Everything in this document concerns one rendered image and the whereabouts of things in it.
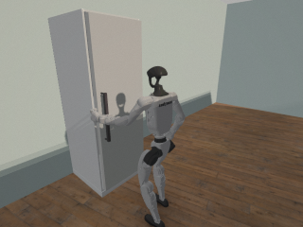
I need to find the right robot foot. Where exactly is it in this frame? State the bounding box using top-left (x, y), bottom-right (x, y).
top-left (155, 193), bottom-right (169, 207)

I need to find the handle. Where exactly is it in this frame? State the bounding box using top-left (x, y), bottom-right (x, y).
top-left (101, 92), bottom-right (111, 142)

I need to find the robot right hand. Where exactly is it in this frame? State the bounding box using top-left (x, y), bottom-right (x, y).
top-left (165, 132), bottom-right (174, 140)

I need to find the robot left upper arm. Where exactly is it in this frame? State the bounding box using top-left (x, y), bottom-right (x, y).
top-left (122, 96), bottom-right (153, 126)

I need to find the robot foot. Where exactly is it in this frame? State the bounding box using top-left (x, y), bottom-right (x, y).
top-left (144, 214), bottom-right (166, 227)
top-left (155, 193), bottom-right (169, 207)

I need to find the right robot forearm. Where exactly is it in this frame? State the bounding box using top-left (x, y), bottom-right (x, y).
top-left (169, 119), bottom-right (185, 135)

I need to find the left robot foot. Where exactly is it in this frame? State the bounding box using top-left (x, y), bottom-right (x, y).
top-left (144, 214), bottom-right (166, 227)

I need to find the robot left hand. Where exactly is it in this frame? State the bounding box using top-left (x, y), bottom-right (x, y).
top-left (90, 108), bottom-right (113, 123)

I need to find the left robot forearm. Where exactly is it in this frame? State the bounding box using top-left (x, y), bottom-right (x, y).
top-left (97, 114), bottom-right (128, 127)

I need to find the robot right upper arm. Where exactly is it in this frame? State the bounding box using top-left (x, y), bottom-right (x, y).
top-left (168, 92), bottom-right (186, 123)

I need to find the fridge door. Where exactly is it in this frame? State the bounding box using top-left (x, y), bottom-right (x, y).
top-left (85, 11), bottom-right (144, 191)

